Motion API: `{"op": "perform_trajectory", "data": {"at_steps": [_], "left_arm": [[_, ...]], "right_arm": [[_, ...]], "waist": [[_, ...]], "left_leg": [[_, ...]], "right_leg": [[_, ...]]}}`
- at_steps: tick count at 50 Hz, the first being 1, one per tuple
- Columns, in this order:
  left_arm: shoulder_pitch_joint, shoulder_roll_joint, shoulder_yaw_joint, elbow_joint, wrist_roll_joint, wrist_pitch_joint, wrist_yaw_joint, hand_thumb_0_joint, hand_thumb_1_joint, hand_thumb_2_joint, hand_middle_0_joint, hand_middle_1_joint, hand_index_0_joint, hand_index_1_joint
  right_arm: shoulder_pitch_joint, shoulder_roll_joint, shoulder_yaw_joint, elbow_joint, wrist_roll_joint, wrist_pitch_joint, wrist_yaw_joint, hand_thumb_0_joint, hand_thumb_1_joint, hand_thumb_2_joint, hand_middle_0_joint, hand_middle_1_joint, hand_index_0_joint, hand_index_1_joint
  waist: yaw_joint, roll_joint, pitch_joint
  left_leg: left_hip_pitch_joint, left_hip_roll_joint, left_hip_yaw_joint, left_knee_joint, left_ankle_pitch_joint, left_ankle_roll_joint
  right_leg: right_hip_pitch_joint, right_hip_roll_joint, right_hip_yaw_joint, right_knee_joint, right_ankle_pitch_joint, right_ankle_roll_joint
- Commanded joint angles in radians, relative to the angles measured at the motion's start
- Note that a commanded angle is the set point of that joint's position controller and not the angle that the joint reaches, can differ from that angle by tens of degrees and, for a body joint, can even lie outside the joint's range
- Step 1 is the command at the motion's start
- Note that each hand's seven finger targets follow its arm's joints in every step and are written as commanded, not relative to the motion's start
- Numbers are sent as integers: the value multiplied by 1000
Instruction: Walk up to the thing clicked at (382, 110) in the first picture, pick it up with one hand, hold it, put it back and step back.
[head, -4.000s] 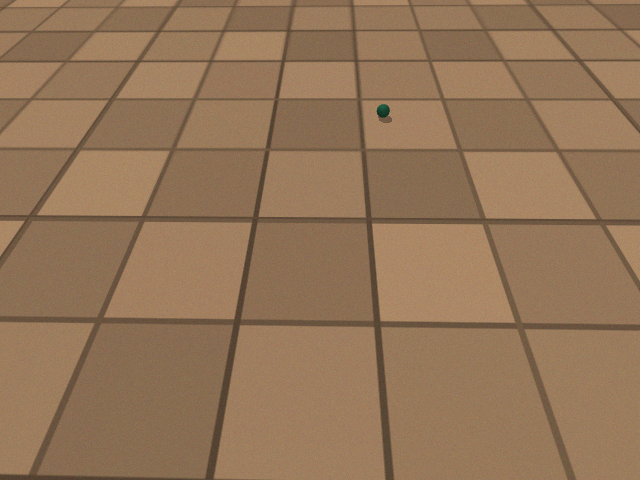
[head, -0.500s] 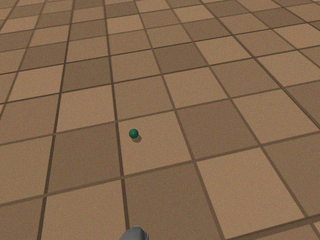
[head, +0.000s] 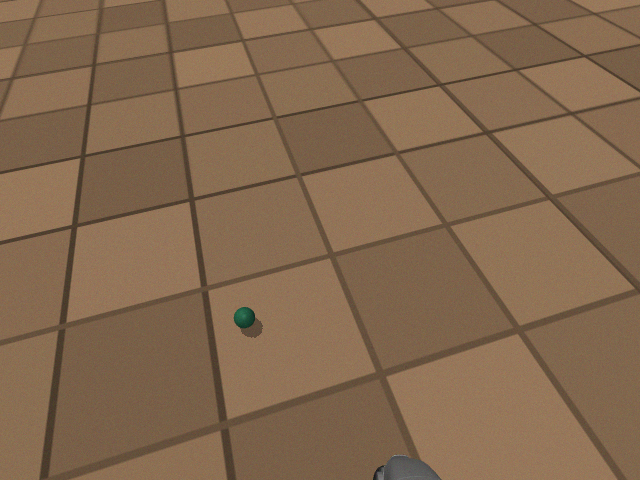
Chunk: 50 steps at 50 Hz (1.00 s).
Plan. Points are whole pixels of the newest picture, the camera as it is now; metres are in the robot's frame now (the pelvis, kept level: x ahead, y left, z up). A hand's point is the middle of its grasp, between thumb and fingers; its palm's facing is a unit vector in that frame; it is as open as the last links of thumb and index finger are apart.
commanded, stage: walk up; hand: left
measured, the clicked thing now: (244, 317) +0.74 +0.27 -0.73
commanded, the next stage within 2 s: none
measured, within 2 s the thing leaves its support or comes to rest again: neither
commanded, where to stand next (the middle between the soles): +0.35 +0.03 m, yaw -1 degrees
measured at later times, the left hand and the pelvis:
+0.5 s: hand (110, 472) +0.18 +0.32 -0.16, palm faces -0.03 -0.93 -0.38, open 7.4 cm; pelvis +0.16 +0.03 -0.01, yaw +1 degrees
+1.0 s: hand (169, 336) +0.38 +0.27 -0.15, palm faces -0.07 -0.93 -0.37, open 7.4 cm; pelvis +0.25 +0.02 -0.01, yaw +0 degrees
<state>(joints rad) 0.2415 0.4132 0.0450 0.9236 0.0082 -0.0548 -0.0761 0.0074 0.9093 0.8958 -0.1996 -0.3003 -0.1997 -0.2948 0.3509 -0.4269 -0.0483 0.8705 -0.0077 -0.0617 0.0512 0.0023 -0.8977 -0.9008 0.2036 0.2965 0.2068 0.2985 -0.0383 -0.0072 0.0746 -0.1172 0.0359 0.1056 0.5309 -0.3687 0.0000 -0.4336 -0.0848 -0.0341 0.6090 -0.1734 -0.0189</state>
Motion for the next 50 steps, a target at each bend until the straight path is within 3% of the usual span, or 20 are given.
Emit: {"op": "perform_trajectory", "data": {"at_steps": [1,2,3,9,16,20,21,22,23,25,28,30,36,39,40,41,42,45,49,50], "left_arm": [[205,260,96,-13,7,-52,43,0,900,900,-200,-300,-200,-300],[245,362,118,-38,7,-62,57,0,900,900,-200,-300,-200,-300],[212,375,109,-42,-8,-56,55,0,900,900,-200,-300,-200,-300],[73,262,77,-103,-8,-57,59,0,900,900,-200,-300,-200,-300],[60,295,82,-136,1,-50,49,0,900,900,-200,-300,-200,-300],[7,264,62,-142,10,-36,49,0,900,900,-200,-300,-200,-300],[40,212,44,-143,11,-30,50,0,900,900,-200,-300,-200,-300],[82,121,19,-150,-5,-30,48,0,900,900,-200,-300,-200,-300],[59,213,43,-129,-1,-24,66,0,900,900,-200,-300,-200,-300],[61,250,44,-98,-7,-26,66,0,900,900,-200,-300,-200,-300],[127,233,48,-53,-5,-23,53,0,900,900,-200,-300,-200,-300],[95,210,47,-65,-4,-16,43,0,900,900,-200,-300,-200,-300],[24,141,34,-66,-8,-7,66,0,900,900,-200,-300,-200,-300],[50,161,42,-29,-3,-17,80,0,900,900,-200,-300,-200,-300],[67,210,53,-24,1,-21,87,0,900,900,-200,-300,-200,-300],[71,255,65,-31,-1,-24,92,0,900,900,-200,-300,-200,-300],[18,280,57,-42,-14,-16,90,0,900,900,-200,-300,-200,-300],[-99,239,38,-50,3,1,94,0,900,900,-200,-300,-200,-300],[-167,205,26,-35,-2,27,85,0,900,900,-200,-300,-200,-300],[-174,177,17,-31,-10,32,82,0,900,900,-200,-300,-200,-300]], "right_arm": [[-16,-159,-43,-110,5,-20,-15,0,-900,-900,200,300,200,300],[12,-106,-22,-136,8,-19,-11,0,-900,-900,200,300,200,300],[-36,-211,-52,-108,0,-5,-25,0,-900,-900,200,300,200,300],[14,-182,-56,-31,0,11,-1,0,-900,-900,200,300,200,300],[-96,-178,-77,-59,-16,8,28,0,-900,-900,200,300,200,300],[33,-195,-95,-16,-21,-9,14,0,-900,-900,200,300,200,300],[100,-237,-107,5,-22,-16,3,0,-900,-900,200,300,200,300],[138,-321,-124,-9,-33,-26,-8,0,-900,-900,200,300,200,300],[110,-364,-127,-38,-8,-27,-9,0,-900,-900,200,300,200,300],[18,-297,-102,-56,3,-29,-18,0,-900,-900,200,300,200,300],[-7,-254,-86,-60,3,-38,-28,0,-900,-900,200,300,200,300],[0,-252,-82,-68,-4,-38,-29,0,-900,-900,200,300,200,300],[-37,-213,-50,-68,6,-11,-51,0,-900,-900,200,300,200,300],[-70,-184,-33,-63,26,10,-56,0,-900,-900,200,300,200,300],[-62,-140,-15,-63,32,9,-58,0,-900,-900,200,300,200,300],[-20,-82,5,-59,32,14,-58,0,-900,-900,200,300,200,300],[-20,-147,-15,-31,28,37,-70,0,-900,-900,200,300,200,300],[-30,-173,-22,39,23,44,-70,0,-900,-900,200,300,200,300],[3,-157,-19,125,7,29,-67,0,-900,-900,200,300,200,300],[-38,-179,-24,121,-6,26,-68,0,-900,-900,200,300,200,300]], "waist": [[139,-168,-144],[139,-339,-165],[139,-205,-124],[53,-155,-38],[65,-149,-10],[-35,-38,-38],[-61,116,-63],[-61,378,-64],[-60,263,-21],[-1,82,32],[26,147,-25],[17,171,-15],[27,159,-65],[66,61,-120],[83,-41,-146],[82,-199,-186],[70,-163,-183],[36,-167,-119],[7,-165,-144],[15,-106,-133]], "left_leg": [[-282,79,-45,313,173,117],[-511,-50,-12,556,-141,57],[-560,-19,-111,628,-178,51],[-417,57,-127,423,6,21],[-285,52,-68,162,107,1],[19,2,-29,65,89,26],[124,23,-105,-27,-86,51],[181,271,-579,-256,-361,148],[84,406,-814,-347,-408,264],[-5,338,-598,-301,-177,248],[-9,252,-330,-219,184,216],[-44,233,-270,-228,241,225],[-83,192,-121,-29,830,187],[-160,121,-85,145,563,111],[-239,84,-61,228,385,75],[-331,8,-41,384,-13,35],[-278,-11,-101,409,-272,34],[-291,29,-133,338,-231,31],[-75,-11,-76,20,77,16],[-61,37,-153,-33,99,29]], "right_leg": [[487,-10,80,-189,-128,-38],[590,-292,563,-331,-286,-137],[514,-370,715,-359,-332,-244],[261,-173,208,-317,-14,-195],[102,-177,179,-344,-371,-191],[-85,-125,108,-131,-414,-137],[-163,-58,46,80,-377,-109],[-331,85,-52,436,-338,-26],[-361,78,56,534,-384,-32],[-300,19,131,545,-260,-28],[-184,-24,89,404,-187,-8],[-130,-15,54,326,-176,10],[58,49,-33,103,-21,-2],[278,78,-26,-105,156,-31],[370,-3,61,-108,305,-60],[415,-227,353,-189,358,-129],[301,-311,484,-219,226,-254],[209,-211,349,-222,-29,-192],[63,-122,200,-131,-51,-117],[20,-106,187,-123,-101,-81]]}}
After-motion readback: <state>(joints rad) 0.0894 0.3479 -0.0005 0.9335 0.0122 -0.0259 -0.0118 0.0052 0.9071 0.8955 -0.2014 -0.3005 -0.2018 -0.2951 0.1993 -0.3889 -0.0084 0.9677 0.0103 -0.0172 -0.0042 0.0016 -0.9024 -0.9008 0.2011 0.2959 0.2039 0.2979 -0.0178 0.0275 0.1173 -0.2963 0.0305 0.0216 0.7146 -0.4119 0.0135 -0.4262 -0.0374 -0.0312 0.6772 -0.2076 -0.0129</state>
